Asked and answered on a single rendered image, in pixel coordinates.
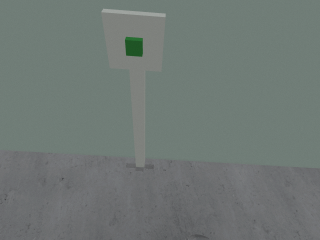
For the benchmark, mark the panel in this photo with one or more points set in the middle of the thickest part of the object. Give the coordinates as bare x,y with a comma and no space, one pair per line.
150,26

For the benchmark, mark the button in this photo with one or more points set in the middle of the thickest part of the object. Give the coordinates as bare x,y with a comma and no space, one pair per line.
134,46

